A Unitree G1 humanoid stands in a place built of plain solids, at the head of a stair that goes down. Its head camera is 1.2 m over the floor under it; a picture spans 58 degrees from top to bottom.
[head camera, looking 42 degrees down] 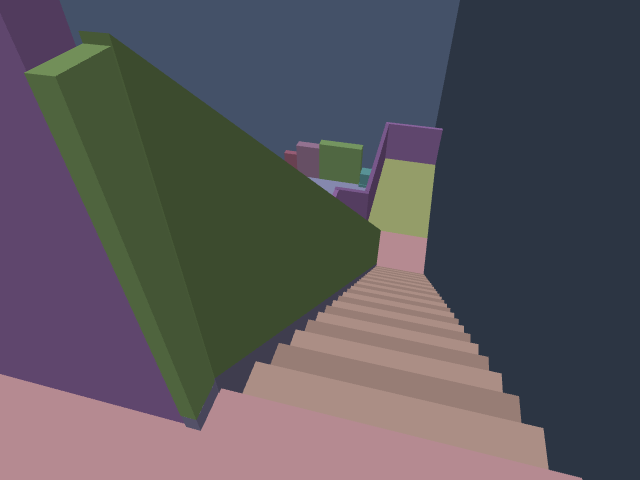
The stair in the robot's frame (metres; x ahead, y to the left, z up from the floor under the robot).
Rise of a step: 0.21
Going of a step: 0.23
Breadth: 1.01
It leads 14 degrees to the right of straight ahead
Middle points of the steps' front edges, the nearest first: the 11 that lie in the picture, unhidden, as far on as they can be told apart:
0.54 -0.19 0.00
0.77 -0.25 -0.20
0.99 -0.30 -0.41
1.21 -0.36 -0.61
1.43 -0.42 -0.82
1.66 -0.48 -1.02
1.88 -0.53 -1.23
2.10 -0.59 -1.43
2.32 -0.65 -1.64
2.54 -0.70 -1.84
2.76 -0.76 -2.05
